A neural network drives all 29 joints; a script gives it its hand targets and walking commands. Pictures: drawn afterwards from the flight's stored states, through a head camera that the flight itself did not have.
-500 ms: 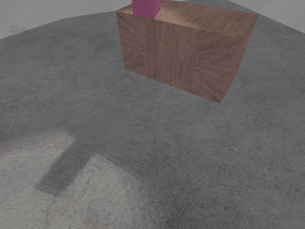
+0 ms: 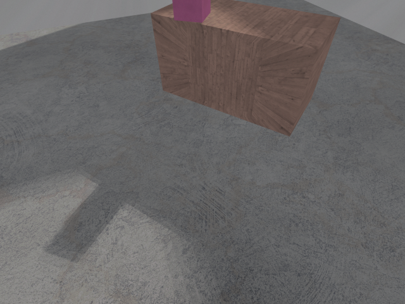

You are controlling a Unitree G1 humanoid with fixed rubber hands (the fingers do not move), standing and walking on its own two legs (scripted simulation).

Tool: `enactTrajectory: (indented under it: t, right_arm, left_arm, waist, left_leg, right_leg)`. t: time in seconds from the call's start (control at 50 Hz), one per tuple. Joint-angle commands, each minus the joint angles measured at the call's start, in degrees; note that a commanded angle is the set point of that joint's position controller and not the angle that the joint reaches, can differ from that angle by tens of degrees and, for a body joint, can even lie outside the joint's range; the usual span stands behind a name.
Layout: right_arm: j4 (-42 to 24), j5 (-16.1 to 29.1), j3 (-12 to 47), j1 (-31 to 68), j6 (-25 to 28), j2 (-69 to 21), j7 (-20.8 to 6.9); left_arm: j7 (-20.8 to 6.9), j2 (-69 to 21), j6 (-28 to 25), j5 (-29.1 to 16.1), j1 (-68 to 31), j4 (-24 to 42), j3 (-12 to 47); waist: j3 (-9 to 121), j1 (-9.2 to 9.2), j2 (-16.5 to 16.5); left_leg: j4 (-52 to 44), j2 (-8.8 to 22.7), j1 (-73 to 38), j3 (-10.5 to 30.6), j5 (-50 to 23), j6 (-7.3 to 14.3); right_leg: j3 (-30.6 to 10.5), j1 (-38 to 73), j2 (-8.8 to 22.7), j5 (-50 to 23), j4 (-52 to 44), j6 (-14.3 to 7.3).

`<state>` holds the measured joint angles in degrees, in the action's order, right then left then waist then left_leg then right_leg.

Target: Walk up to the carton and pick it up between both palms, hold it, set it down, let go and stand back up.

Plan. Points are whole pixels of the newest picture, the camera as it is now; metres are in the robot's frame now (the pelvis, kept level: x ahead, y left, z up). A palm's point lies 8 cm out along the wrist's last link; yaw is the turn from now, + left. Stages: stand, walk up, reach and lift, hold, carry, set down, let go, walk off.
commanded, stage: stand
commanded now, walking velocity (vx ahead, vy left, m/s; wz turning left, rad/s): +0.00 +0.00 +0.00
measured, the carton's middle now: out of the picture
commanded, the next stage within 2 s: none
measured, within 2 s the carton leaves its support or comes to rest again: neither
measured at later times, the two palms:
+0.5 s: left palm out of the picture +0.05 +0.26 -0.12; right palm out of the picture +0.05 -0.25 -0.12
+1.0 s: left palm out of the picture +0.05 +0.26 -0.12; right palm out of the picture +0.04 -0.25 -0.12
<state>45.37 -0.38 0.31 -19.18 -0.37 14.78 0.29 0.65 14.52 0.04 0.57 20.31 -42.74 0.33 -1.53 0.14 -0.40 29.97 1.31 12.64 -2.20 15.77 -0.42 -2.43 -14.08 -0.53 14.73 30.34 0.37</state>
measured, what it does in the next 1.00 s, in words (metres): stands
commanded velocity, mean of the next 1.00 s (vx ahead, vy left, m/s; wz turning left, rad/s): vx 0.00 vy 0.00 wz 0.00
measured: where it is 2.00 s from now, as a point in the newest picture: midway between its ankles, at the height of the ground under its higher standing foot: outside the picture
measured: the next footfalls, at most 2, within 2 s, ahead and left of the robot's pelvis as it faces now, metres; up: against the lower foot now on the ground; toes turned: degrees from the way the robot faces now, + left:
none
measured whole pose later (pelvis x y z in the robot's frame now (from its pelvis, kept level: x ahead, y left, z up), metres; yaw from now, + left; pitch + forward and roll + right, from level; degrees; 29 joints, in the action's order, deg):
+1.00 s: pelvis +0.01 +0.00 +0.00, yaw +0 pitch -2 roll +0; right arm 50.3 -0.1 0.5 -19.1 -0.2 14.6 1.0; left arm 1.4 14.3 -0.2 0.4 19.7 -47.9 0.6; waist -1.5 0.3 -0.4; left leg 27.3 1.1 10.7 -2.5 15.0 -0.2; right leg -3.0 -12.3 -0.3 13.8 27.6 0.8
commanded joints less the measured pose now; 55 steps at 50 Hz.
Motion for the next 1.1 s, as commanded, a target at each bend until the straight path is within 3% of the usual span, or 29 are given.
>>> enactTrajectory:
  t: [0.0,0.06,0.1,0.16,0.22,0.32,0.34,0.38,0.44,0.48,0.58,0.66,0.72,0.78,0.82,0.94,1.0,1.04,1.08]
  right_arm:
    - [-3.91,0.06,-2.15,-1.19,1.29,7.34,0.41]
    - [-3.90,0.08,-2.35,-1.44,1.30,7.61,0.39]
    - [-3.68,0.10,-2.27,-1.28,1.14,7.43,0.45]
    - [-3.33,0.16,-2.18,-1.55,1.10,7.58,0.54]
    - [-3.20,0.03,-2.19,-1.15,1.10,7.84,0.56]
    - [-2.68,0.12,-2.11,-1.50,1.22,7.65,0.63]
    - [-2.63,0.05,-2.17,-1.37,1.20,7.61,0.60]
    - [-2.21,0.12,-2.04,-1.00,1.17,7.40,0.64]
    - [-1.87,0.04,-2.27,-1.92,1.02,7.15,0.63]
    - [-1.95,-0.02,-2.09,-1.24,1.06,7.43,0.73]
    - [-1.19,0.36,-2.14,-1.60,1.07,7.46,0.81]
    - [-0.50,0.23,-2.04,-1.90,1.06,7.55,0.90]
    - [-0.19,0.29,-1.97,-2.22,1.07,7.56,0.97]
    - [0.36,0.30,-2.02,-1.60,1.16,7.93,1.04]
    - [0.63,0.31,-2.06,-2.33,1.02,7.42,1.04]
    - [1.63,0.42,-1.86,-2.13,1.13,7.49,1.08]
    - [2.23,0.32,-1.90,-1.93,1.20,7.09,1.07]
    - [2.71,0.26,-1.90,-2.39,1.01,7.14,1.12]
    - [2.88,0.35,-1.97,-2.42,1.00,6.91,1.12]
  left_arm:
    - [0.39,7.64,-1.34,0.04,0.96,3.97,-2.34]
    - [0.47,7.42,-1.34,-0.10,0.91,3.56,-2.27]
    - [0.49,6.72,-1.17,0.04,1.17,3.33,-2.29]
    - [0.48,7.19,-0.95,-0.03,0.95,3.11,-2.30]
    - [0.49,7.51,-1.00,0.02,1.27,3.10,-2.35]
    - [0.69,7.34,-1.18,-0.22,1.47,2.07,-2.09]
    - [0.65,7.40,-1.18,-0.12,1.24,1.86,-2.15]
    - [0.66,6.89,-1.20,-0.23,1.47,1.55,-2.18]
    - [0.66,7.67,-1.24,-0.08,1.51,1.22,-2.33]
    - [0.61,6.90,-1.15,-0.22,1.53,1.13,-2.18]
    - [0.66,7.57,-1.14,0.03,1.39,0.57,-2.25]
    - [0.79,6.98,-1.24,-0.21,2.31,-0.36,-1.92]
    - [0.84,7.31,-1.26,-0.12,2.23,-0.62,-1.93]
    - [0.91,7.27,-1.28,-0.06,1.75,-0.76,-1.90]
    - [0.91,7.63,-1.18,-0.33,1.84,-1.04,-2.04]
    - [1.09,7.13,-1.10,-0.16,2.33,-2.08,-1.82]
    - [1.17,7.22,-1.28,-0.24,1.74,-2.59,-1.80]
    - [1.14,6.86,-1.15,-0.26,2.20,-3.21,-1.71]
    - [1.15,6.83,-1.00,-0.18,2.00,-3.39,-1.90]
  waist:
    - [-0.48,-0.24,0.70]
    - [0.36,0.24,-0.41]
    - [0.02,-0.12,0.85]
    - [-2.02,-0.15,-0.66]
    - [-1.88,-0.21,0.97]
    - [0.27,-0.01,-0.67]
    - [-0.06,-0.15,0.83]
    - [-0.38,-0.36,0.79]
    - [-0.62,0.28,-0.70]
    - [-2.04,-0.14,1.12]
    - [-0.74,0.08,-0.80]
    - [-1.46,-0.06,0.74]
    - [-0.45,0.08,-1.37]
    - [0.31,-0.14,0.68]
    - [-1.25,0.42,-0.94]
    - [-0.50,-0.14,1.25]
    - [-0.33,0.00,-0.26]
    - [-0.57,0.02,1.18]
    - [-1.65,0.04,0.52]
  left_leg:
    - [-6.12,4.37,0.33,4.90,-3.98,2.00]
    - [-6.07,4.54,-0.68,5.43,-4.10,2.23]
    - [-6.81,4.77,-0.04,5.25,-2.70,2.26]
    - [-7.26,4.45,1.31,5.43,-2.07,2.09]
    - [-7.06,4.12,1.01,5.02,-1.25,1.92]
    - [-7.20,4.54,-1.12,5.40,-3.31,2.05]
    - [-7.13,4.35,-0.38,5.12,-2.71,1.94]
    - [-6.66,4.38,-0.70,5.19,-3.24,1.95]
    - [-6.75,4.36,-0.53,5.07,-2.43,1.98]
    - [-7.37,4.60,-0.29,5.18,-2.46,2.17]
    - [-7.23,4.51,-1.03,5.02,-2.54,2.01]
    - [-7.48,4.49,-1.33,4.73,-5.14,1.88]
    - [-7.04,4.83,-2.42,4.96,-5.82,1.99]
    - [-7.21,4.77,-1.74,4.44,-6.09,1.82]
    - [-7.85,4.70,-1.14,4.65,-4.43,1.93]
    - [-8.95,4.77,-0.67,5.15,-3.66,1.90]
    - [-8.11,4.50,-2.14,5.32,-5.84,1.86]
    - [-8.71,4.57,-1.58,5.19,-3.33,1.92]
    - [-9.14,4.71,-0.77,5.52,-2.60,1.92]
  right_leg:
    - [-5.01,-1.19,4.77,-6.36,-5.48,-1.54]
    - [-4.71,-0.88,4.73,-6.26,-5.35,-1.64]
    - [-4.61,-0.85,4.65,-5.14,-5.40,-1.69]
    - [-4.50,-1.01,4.50,-4.79,-5.54,-1.55]
    - [-5.09,-1.87,4.68,-3.73,-6.08,-1.42]
    - [-4.92,-0.72,4.73,-4.87,-6.28,-1.54]
    - [-4.65,-0.72,4.70,-4.76,-6.10,-1.42]
    - [-5.04,-0.88,4.79,-5.13,-6.49,-1.65]
    - [-5.12,-1.04,4.79,-4.85,-6.66,-1.58]
    - [-5.05,-1.85,4.80,-4.82,-6.40,-1.37]
    - [-4.78,-1.30,4.75,-5.10,-6.74,-1.36]
    - [-4.95,-1.66,4.70,-7.64,-6.87,-1.26]
    - [-4.89,-0.67,4.70,-8.30,-6.54,-1.16]
    - [-4.74,0.36,4.90,-9.21,-6.53,-1.17]
    - [-5.08,-0.66,4.88,-7.10,-7.14,-1.32]
    - [-4.64,1.09,4.71,-7.22,-7.32,-1.09]
    - [-4.75,0.75,5.06,-8.22,-7.41,-1.03]
    - [-5.03,0.42,5.05,-6.11,-7.71,-1.09]
    - [-4.66,0.12,4.84,-5.18,-7.74,-1.15]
